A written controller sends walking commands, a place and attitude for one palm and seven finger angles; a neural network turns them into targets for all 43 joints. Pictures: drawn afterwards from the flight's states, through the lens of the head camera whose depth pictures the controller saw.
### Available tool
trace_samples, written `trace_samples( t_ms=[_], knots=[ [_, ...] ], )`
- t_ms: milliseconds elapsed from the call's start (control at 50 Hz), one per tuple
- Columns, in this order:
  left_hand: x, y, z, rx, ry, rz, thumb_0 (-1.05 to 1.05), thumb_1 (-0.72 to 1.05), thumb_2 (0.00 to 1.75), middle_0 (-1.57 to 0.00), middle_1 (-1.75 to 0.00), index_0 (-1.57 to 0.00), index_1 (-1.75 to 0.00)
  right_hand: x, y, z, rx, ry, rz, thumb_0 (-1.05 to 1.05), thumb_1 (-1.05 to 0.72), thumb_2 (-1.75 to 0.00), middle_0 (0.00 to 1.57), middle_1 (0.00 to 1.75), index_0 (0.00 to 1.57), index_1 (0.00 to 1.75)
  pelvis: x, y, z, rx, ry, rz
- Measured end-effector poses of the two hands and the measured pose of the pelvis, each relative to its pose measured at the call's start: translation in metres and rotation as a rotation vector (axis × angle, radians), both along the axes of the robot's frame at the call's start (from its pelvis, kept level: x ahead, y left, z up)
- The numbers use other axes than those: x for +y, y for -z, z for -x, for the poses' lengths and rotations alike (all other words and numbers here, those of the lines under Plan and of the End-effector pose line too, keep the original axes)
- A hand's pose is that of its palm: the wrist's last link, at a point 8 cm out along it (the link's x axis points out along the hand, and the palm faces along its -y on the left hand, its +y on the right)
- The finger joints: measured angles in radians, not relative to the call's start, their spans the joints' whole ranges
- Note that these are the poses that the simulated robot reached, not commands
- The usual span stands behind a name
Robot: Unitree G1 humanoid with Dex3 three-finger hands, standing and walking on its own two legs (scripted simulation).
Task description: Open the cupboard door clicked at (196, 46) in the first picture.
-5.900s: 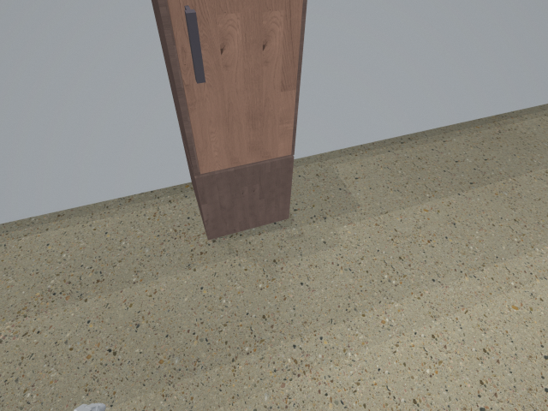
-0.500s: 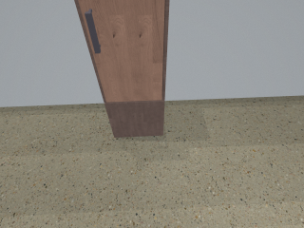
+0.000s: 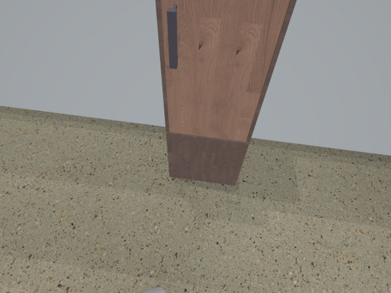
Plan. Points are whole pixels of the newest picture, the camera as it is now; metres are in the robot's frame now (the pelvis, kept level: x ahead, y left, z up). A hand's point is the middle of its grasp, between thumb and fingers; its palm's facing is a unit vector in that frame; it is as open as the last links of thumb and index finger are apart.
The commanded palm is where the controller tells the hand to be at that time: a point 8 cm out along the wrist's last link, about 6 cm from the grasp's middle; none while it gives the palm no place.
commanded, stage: take the last steps up to it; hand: left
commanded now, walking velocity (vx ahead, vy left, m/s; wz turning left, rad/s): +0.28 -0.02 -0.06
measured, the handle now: (174, 37) +0.78 +0.17 +0.13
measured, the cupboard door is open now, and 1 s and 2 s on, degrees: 0 0 0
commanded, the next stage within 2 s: come to a stop and stand still in 0.40 s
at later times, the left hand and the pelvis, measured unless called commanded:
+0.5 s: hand (140, 232) +0.27 +0.18 -0.15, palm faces -0.06 -0.97 -0.22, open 7.4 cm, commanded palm none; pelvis +0.15 +0.00 +0.01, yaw -3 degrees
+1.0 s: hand (123, 247) +0.24 +0.22 -0.17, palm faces +0.03 -0.97 -0.25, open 7.3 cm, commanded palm none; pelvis +0.18 +0.02 +0.00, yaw -2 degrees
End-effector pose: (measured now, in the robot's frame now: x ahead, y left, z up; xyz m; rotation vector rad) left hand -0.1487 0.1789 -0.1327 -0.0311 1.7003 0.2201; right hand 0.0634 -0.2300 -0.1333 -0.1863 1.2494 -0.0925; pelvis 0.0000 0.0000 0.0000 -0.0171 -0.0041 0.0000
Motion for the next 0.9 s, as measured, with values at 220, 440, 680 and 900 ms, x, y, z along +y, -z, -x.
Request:
trace_samples(
  t_ms=[220,440,680,900],
  knots=[
    [0.082,0.004,-0.203,-0.317,0.144,-0.08,0.0,0.91,0.9,-0.2,-0.3,-0.2,-0.3,0.027,-0.023,-0.052,-0.122,0.104,0.047,-0.02,-0.96,-0.9,0.2,0.3,0.2,0.3,0.031,-0.014,-0.061,-0.03,0.038,-0.022],
    [0.066,-0.021,-0.384,-0.565,0.258,-0.117,0.0,0.92,0.9,-0.19,-0.3,-0.19,-0.3,0.038,0.0,-0.013,0.16,0.2,-0.043,0.0,-0.92,-0.9,0.2,0.3,0.2,0.3,0.015,-0.013,-0.129,-0.025,0.044,-0.047],
    [0.014,-0.01,-0.429,-0.501,0.256,-0.134,-0.02,0.94,0.9,-0.2,-0.3,-0.2,-0.3,0.002,0.016,-0.056,0.295,0.228,-0.063,0.01,-0.91,-0.9,0.2,0.3,0.2,0.3,-0.024,-0.005,-0.188,-0.015,0.04,-0.028],
    [0.052,-0.005,-0.398,-0.432,0.206,-0.152,-0.01,0.92,0.9,-0.2,-0.3,-0.2,-0.3,-0.01,0.0,-0.17,0.023,0.111,0.012,0.01,-0.91,-0.9,0.19,0.3,0.2,0.3,-0.004,-0.007,-0.18,-0.004,0.038,-0.026]
  ],
)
